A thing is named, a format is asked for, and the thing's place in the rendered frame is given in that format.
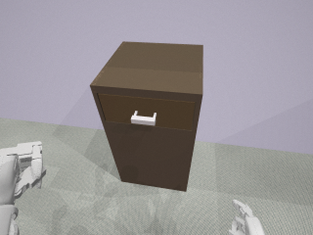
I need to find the handle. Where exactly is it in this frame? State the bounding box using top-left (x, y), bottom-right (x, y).
top-left (131, 111), bottom-right (157, 126)

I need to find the left robot forearm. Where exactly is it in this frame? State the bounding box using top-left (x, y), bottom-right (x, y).
top-left (0, 205), bottom-right (20, 235)

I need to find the drawer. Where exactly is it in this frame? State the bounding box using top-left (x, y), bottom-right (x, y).
top-left (98, 93), bottom-right (196, 130)

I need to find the cabinet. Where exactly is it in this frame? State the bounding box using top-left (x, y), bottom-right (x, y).
top-left (90, 41), bottom-right (203, 192)

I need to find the robot right hand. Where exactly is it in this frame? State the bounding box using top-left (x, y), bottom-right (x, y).
top-left (228, 199), bottom-right (265, 235)

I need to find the robot left hand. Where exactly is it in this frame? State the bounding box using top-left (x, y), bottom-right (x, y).
top-left (0, 141), bottom-right (47, 206)

